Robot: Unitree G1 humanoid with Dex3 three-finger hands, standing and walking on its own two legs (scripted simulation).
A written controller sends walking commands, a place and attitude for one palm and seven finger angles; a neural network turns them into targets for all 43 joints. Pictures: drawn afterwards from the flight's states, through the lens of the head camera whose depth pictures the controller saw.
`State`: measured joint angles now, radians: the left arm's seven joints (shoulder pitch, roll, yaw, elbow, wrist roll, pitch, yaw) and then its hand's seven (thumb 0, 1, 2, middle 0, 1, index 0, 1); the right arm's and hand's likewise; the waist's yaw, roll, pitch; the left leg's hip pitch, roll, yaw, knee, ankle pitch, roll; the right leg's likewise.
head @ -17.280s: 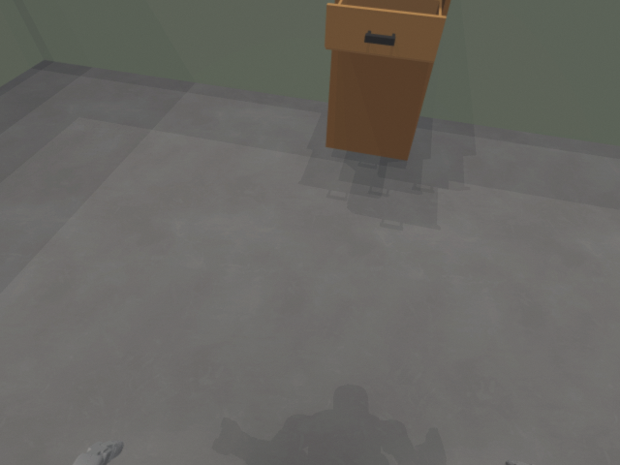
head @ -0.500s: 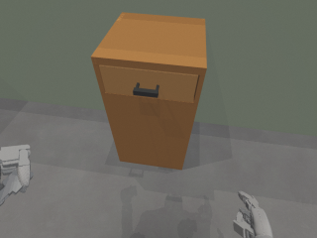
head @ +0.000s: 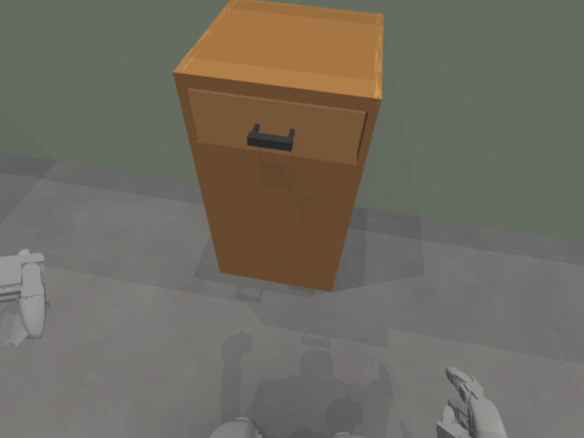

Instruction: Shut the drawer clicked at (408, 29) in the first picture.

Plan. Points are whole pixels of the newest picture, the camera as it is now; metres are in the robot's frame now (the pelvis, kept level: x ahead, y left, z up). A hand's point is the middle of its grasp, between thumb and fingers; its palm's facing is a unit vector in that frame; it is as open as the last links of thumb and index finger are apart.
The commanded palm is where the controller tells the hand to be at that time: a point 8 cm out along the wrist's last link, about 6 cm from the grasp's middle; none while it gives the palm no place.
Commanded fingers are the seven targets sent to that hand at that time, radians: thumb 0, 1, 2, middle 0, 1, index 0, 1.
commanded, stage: step back with the hand held close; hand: left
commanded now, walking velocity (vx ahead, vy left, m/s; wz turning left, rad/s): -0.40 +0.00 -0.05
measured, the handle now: (272, 135) +0.73 +0.07 -0.03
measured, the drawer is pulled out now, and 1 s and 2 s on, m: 0.00 0.00 0.00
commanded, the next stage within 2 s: stop stepping back and stand still in 0.32 s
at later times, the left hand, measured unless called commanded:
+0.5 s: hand (46, 405) +0.13 +0.19 +0.19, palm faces +0.22 -0.86 -0.47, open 3.2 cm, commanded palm +0.06 +0.25 +0.20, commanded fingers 0.00 0.90 0.90 -1.40 -1.60 -1.40 -1.60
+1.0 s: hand out of the picture +0.07 +0.23 +0.20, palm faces +0.23 -0.84 -0.49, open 3.2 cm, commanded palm +0.03 +0.28 +0.20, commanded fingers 0.00 0.90 0.90 -1.40 -1.60 -1.40 -1.60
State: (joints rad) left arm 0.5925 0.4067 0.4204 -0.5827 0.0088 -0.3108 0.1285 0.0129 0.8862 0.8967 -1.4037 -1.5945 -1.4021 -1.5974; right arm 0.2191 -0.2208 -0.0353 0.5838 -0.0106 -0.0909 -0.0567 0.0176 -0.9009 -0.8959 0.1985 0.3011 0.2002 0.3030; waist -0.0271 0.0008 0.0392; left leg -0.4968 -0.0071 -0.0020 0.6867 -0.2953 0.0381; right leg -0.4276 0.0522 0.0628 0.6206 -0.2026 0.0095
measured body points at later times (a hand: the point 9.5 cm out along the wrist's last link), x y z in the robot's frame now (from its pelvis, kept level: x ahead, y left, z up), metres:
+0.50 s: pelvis -0.10 -0.02 +0.01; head -0.06 +0.00 +0.46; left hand +0.11 +0.24 +0.21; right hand +0.08 -0.24 -0.07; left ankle +0.05 +0.10 -0.72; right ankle -0.19 -0.13 -0.72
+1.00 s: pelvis -0.12 +0.01 +0.01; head -0.12 +0.03 +0.46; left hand +0.06 +0.27 +0.22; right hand +0.02 -0.22 -0.06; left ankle -0.02 +0.11 -0.70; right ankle -0.17 -0.08 -0.72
